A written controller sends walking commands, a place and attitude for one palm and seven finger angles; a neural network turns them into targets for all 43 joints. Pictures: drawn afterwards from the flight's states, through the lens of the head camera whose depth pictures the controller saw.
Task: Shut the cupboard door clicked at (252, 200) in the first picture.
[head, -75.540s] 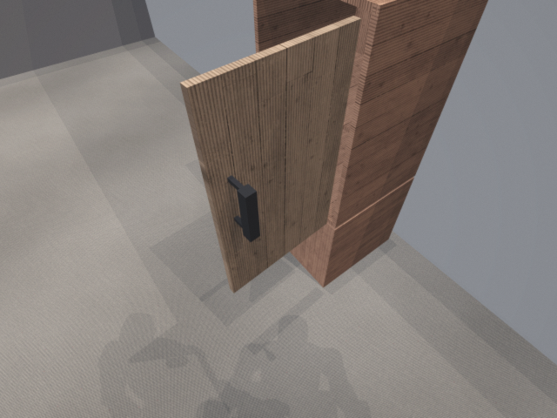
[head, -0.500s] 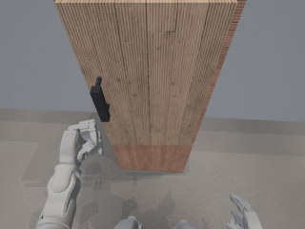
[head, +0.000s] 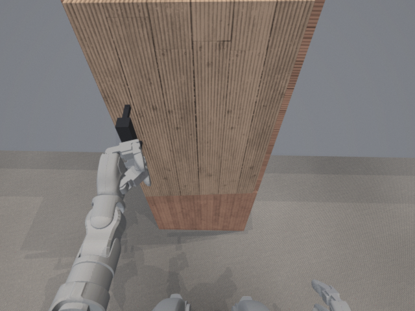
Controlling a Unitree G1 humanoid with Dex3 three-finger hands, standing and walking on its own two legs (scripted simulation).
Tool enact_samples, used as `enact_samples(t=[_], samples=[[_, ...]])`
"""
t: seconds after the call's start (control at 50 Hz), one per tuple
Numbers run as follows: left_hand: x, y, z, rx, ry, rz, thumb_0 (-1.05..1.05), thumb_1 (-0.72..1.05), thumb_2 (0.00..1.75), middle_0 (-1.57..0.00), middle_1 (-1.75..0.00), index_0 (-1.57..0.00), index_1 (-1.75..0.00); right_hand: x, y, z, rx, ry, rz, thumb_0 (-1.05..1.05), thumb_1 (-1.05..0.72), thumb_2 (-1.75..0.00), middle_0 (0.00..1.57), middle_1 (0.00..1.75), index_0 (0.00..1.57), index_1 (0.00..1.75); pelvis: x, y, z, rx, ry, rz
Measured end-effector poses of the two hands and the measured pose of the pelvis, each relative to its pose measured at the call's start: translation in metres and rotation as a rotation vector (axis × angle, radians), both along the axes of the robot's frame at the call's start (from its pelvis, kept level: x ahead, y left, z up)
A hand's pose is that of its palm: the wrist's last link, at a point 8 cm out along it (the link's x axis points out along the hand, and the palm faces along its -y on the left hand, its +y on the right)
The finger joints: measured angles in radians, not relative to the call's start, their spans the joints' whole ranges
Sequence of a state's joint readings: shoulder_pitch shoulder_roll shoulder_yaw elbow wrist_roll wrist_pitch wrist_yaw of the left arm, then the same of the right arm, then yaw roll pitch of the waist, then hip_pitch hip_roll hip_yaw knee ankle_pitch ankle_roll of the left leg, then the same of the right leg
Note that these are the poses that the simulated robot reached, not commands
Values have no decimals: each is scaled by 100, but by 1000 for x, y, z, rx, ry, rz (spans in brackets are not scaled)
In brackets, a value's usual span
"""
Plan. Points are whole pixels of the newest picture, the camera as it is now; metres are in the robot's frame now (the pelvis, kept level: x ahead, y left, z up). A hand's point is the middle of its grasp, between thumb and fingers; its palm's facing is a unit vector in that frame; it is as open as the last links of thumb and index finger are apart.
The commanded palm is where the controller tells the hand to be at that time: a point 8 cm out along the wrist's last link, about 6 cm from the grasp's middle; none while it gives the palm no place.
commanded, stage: bring the fist close to the handle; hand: left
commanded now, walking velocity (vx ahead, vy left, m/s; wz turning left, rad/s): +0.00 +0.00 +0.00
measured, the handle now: (132, 136) +0.46 +0.18 +0.06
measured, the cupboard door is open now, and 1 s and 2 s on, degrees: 3 0 0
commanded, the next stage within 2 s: push the door shut along its arc in 0.22 s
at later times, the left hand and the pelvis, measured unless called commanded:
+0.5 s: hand (146, 164) +0.38 +0.13 +0.06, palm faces +0.03 -1.00 -0.03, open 3.1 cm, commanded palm +0.36 +0.18 +0.06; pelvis +0.00 +0.00 +0.00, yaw +0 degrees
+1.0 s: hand (142, 156) +0.40 +0.14 +0.06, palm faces -0.09 -0.99 -0.04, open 3.2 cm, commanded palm +0.43 +0.17 +0.06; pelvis -0.03 +0.00 -0.01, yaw +3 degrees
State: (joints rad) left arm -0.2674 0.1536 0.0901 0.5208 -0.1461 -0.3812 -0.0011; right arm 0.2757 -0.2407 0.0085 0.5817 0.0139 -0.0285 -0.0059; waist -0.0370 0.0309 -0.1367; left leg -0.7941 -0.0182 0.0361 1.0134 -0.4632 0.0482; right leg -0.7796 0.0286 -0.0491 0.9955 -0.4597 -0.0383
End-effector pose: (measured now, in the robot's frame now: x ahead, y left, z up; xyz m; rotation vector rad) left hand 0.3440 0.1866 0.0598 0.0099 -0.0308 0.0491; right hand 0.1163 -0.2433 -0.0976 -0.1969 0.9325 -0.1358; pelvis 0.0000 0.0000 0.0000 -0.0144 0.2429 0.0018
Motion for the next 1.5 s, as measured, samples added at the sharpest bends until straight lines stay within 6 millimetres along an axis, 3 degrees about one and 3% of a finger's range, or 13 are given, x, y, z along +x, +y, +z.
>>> enact_samples(t=[0.16,0.38,0.62,0.8,1.0,1.24,1.5], samples=[[1,-3,-1,4,0,4,1,90,90,-130,-150,-130,-150,-8,-1,-3,-1,31,-4,1,-91,-90,20,30,21,30,-1,1,0,-1,-1,3],[8,-3,-3,6,3,9,1,90,90,-130,-149,-130,-150,-5,-2,-2,-3,25,-5,1,-91,-90,20,30,21,30,-2,-1,0,1,4,1],[27,5,-1,20,10,-43,1,90,90,-133,-149,-130,-150,-10,-8,-6,-17,45,-21,1,-91,-90,20,30,21,30,-3,-3,-2,-3,15,10],[37,9,0,27,7,-94,1,90,90,-138,-149,-134,-150,-33,-12,-14,-30,108,-28,1,-91,-90,20,30,21,30,-9,-2,-6,-8,24,24],[41,13,0,28,5,-143,1,87,89,-147,-149,-141,-150,-62,-13,-22,-61,152,-25,1,-91,-90,20,30,21,30,-30,-1,-14,-21,33,49],[41,13,1,27,16,-159,1,88,89,-144,-149,-141,-150,-96,-15,-22,-101,133,-30,1,-91,-90,20,30,21,30,-53,4,-22,-29,40,53],[41,14,1,30,17,-176,1,89,89,-142,-149,-139,-150,-121,-11,-23,-121,139,-38,1,-91,-90,20,30,21,30,-63,13,-27,-35,44,53]])
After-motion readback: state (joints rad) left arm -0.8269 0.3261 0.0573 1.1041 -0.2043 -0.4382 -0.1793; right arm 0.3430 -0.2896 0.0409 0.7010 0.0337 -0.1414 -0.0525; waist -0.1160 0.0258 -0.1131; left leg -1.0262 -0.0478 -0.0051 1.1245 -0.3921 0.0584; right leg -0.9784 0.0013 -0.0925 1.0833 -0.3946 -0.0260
